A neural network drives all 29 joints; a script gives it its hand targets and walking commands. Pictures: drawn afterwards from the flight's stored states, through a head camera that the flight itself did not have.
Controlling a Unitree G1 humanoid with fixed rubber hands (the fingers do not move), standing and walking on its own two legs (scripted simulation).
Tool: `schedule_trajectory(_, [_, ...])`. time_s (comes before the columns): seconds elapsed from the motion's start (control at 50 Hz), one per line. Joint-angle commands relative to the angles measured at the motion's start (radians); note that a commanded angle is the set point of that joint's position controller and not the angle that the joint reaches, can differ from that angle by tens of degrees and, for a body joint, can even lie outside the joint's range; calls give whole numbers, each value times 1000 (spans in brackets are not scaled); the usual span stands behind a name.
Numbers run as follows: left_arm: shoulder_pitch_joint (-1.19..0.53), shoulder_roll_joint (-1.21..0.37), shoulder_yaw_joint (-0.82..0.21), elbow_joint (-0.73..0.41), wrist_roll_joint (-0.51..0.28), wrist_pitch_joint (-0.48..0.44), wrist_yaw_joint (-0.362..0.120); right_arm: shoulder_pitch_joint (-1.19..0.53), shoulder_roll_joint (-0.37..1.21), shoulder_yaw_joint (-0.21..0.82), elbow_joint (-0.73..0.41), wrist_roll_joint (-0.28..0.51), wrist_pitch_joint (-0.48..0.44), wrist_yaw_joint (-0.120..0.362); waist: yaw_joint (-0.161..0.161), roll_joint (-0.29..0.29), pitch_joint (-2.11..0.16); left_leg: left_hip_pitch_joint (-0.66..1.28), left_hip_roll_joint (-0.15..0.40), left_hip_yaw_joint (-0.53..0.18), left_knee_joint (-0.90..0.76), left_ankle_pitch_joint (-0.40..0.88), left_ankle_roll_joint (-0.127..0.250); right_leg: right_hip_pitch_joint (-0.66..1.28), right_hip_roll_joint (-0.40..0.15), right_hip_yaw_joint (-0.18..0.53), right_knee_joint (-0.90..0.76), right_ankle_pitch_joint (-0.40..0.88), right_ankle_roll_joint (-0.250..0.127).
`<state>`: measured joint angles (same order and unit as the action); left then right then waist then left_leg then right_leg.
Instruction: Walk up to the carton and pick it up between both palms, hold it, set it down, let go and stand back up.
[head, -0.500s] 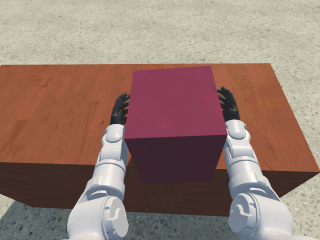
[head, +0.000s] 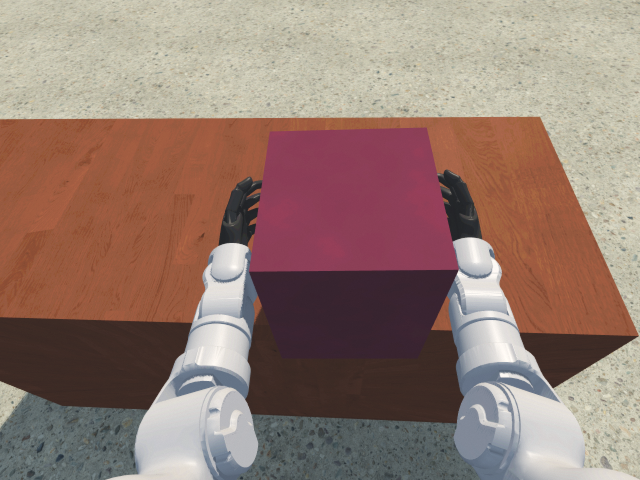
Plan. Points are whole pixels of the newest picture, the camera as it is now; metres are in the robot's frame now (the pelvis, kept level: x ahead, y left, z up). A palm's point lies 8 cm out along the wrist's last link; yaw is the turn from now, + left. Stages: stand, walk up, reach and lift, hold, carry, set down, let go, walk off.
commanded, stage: set down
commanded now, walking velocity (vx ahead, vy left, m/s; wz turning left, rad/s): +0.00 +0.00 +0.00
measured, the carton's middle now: (348, 252) +0.41 -0.02 +0.02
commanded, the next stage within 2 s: none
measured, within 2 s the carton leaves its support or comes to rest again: neither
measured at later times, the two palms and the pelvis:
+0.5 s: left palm (233, 228) +0.43 +0.13 +0.06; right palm (462, 223) +0.42 -0.17 +0.06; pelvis +0.00 +0.00 +0.00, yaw -2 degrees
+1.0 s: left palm (193, 213) +0.43 +0.17 +0.10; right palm (495, 194) +0.42 -0.20 +0.11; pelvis -0.01 +0.00 +0.00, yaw -2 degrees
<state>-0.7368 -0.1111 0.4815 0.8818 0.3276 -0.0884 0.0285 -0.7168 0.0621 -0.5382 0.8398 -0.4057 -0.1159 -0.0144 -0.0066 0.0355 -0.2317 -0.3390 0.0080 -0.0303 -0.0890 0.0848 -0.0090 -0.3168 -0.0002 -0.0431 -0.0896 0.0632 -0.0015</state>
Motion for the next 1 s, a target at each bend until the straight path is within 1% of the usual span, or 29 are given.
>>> schedule_trajectory(0.0, [-452, -385, -239, -43, 29, -22, -102, -449, 383, 229, -13, -30, -15, 119, -11, -30, -476, 159, -51, 46, 48, 221, 6, 321, 47, -15, 54, 207, 27])
schedule_trajectory(0.04, [-442, -384, -235, -34, 31, -18, -102, -452, 380, 225, -11, -37, -15, 123, -6, -37, -478, 167, -50, 47, 46, 237, 8, 313, 48, -19, 50, 220, 30])
schedule_trajectory(0.1, [-446, -365, -234, -48, 31, -20, -104, -447, 367, 223, -9, -35, -17, 122, -13, -33, -490, 159, -55, 49, 43, 232, 8, 332, 47, -16, 58, 244, 34])
schedule_trajectory(0.14, [-432, -347, -217, -28, 31, -19, -103, -440, 352, 226, 0, -31, -14, 121, -7, -48, -470, 154, -53, 48, 40, 219, 9, 346, 48, -16, 63, 248, 38])
schedule_trajectory(0.22, [-435, -293, -199, -27, 19, -18, -98, -453, 300, 220, 3, -23, -12, 116, -3, -49, -472, 149, -58, 51, 45, 203, 4, 341, 51, -19, 72, 232, 40])
schedule_trajectory(0.26, [-449, -244, -200, -33, 3, -18, -89, -463, 258, 222, 6, -6, -14, 111, -3, -52, -492, 168, -60, 52, 56, 215, -2, 339, 51, -17, 82, 248, 41])
schedule_trajectory(0.3, [-451, -145, -179, -38, -18, -21, -69, -454, 169, 210, 23, 14, -16, 94, -5, -62, -512, 175, -61, 59, 67, 210, -9, 347, 52, -19, 96, 252, 46])
schedule_trajectory(0.32, [-456, -98, -172, -30, -29, -19, -57, -459, 128, 207, 27, 33, -17, 80, -7, -51, -505, 172, -63, 61, 78, 220, -11, 346, 50, -12, 108, 270, 44])
schedule_trajectory(0.34, [-456, -26, -151, -28, -40, -17, -40, -463, 68, 203, 38, 59, -17, 66, 12, -53, -506, 164, -65, 62, 89, 222, -17, 355, 50, -10, 119, 271, 44])
schedule_trajectory(0.36, [-467, 43, -156, -24, -68, -17, -21, -463, -1, 206, 40, 92, -17, 47, 2, -52, -503, 170, -65, 68, 101, 212, -24, 354, 46, -6, 131, 276, 46])
schedule_trajectory(0.4, [-510, 180, -180, -18, -145, -12, 25, -508, -113, 252, 41, 184, -9, -1, 14, -60, -528, 153, -64, 66, 135, 183, -28, 345, 42, 7, 170, 254, 46])
schedule_trajectory(0.42, [-531, 222, -192, -24, -178, -5, 49, -526, -146, 289, 38, 240, -3, -24, 26, -57, -562, 163, -63, 65, 161, 195, -31, 338, 40, 15, 196, 260, 41])
schedule_trajectory(0.48, [-532, 269, -210, -47, -253, 25, 97, -564, -220, 381, -4, 375, 17, -72, 45, -40, -633, 206, -61, 63, 242, 273, -52, 337, 40, 39, 250, 321, 29])
schedule_trajectory(0.52, [-515, 286, -221, -30, -280, 48, 102, -562, -261, 407, 14, 416, 30, -90, 42, -35, -638, 220, -65, 63, 281, 308, -68, 340, 43, 48, 263, 337, 26])
schedule_trajectory(0.54, [-498, 292, -227, -25, -294, 56, 102, -554, -279, 418, 18, 434, 32, -93, 42, -36, -624, 234, -66, 62, 300, 327, -72, 321, 46, 48, 269, 344, 29])
schedule_trajectory(0.58, [-473, 295, -251, -1, -318, 68, 90, -531, -308, 433, 56, 452, 39, -95, 24, -40, -593, 264, -64, 50, 324, 355, -87, 286, 54, 44, 266, 338, 28])
schedule_trajectory(0.6, [-477, 304, -266, -6, -331, 70, 85, -535, -332, 427, 58, 463, 39, -94, 19, -19, -591, 274, -62, 47, 336, 368, -96, 259, 55, 44, 265, 326, 26])
schedule_trajectory(0.64, [-493, 324, -282, -38, -354, 67, 85, -539, -370, 422, 56, 480, 31, -91, 6, -15, -623, 325, -63, 45, 363, 404, -104, 212, 61, 37, 270, 326, 29])
schedule_trajectory(0.68, [-498, 329, -313, -41, -399, 66, 85, -565, -399, 441, 42, 498, 21, -85, -3, -37, -635, 355, -54, 32, 389, 437, -110, 174, 67, 27, 275, 329, 28])
schedule_trajectory(0.72, [-495, 346, -325, -25, -418, 63, 80, -566, -402, 459, 57, 529, 22, -75, 1, -44, -620, 334, -56, 31, 399, 423, -111, 165, 66, 33, 283, 318, 34])
schedule_trajectory(0.74, [-486, 348, -328, -26, -426, 64, 77, -550, -399, 476, 70, 545, 22, -69, 9, -40, -602, 320, -57, 29, 404, 416, -108, 177, 65, 37, 288, 326, 37])
schedule_trajectory(0.76, [-497, 369, -326, -23, -434, 68, 75, -571, -410, 484, 68, 556, 28, -65, 14, -52, -591, 297, -57, 31, 395, 384, -102, 188, 64, 34, 292, 314, 42])
schedule_trajectory(0.84, [-551, 422, -362, -108, -490, 89, 82, -634, -444, 514, 6, 611, 50, -48, 16, -61, -665, 318, -55, 26, 404, 368, -90, 198, 60, 38, 323, 311, 52])
schedule_trajectory(0.86, [-563, 432, -367, -137, -499, 102, 87, -652, -456, 514, -22, 620, 59, -45, 22, -51, -699, 335, -54, 26, 407, 384, -86, 202, 57, 39, 329, 320, 53])
schedule_trajectory(0.88, [-570, 441, -369, -159, -511, 121, 91, -669, -463, 522, -40, 622, 74, -43, 21, -63, -719, 352, -54, 26, 411, 391, -83, 200, 55, 42, 330, 327, 53])
schedule_trajectory(0.9, [-576, 446, -377, -163, -513, 139, 92, -675, -447, 535, -37, 641, 92, -41, 31, -53, -700, 357, -56, 27, 412, 385, -81, 196, 55, 42, 328, 315, 56])
schedule_trajectory(0.92, [-567, 454, -374, -174, -514, 163, 91, -669, -456, 534, -27, 641, 112, -41, 31, -48, -683, 357, -56, 26, 413, 376, -80, 198, 57, 43, 325, 307, 54])
schedule_trajectory(0.94, [-582, 467, -373, -177, -516, 189, 90, -678, -458, 534, -3, 641, 137, -42, 27, -48, -645, 348, -56, 28, 411, 345, -78, 193, 58, 44, 317, 273, 53])
schedule_trajectory(0.98, [-622, 489, -385, -200, -530, 246, 94, -709, -466, 530, -3, 648, 185, -44, 24, -36, -597, 360, -54, 21, 403, 275, -76, 156, 55, 40, 307, 197, 54])
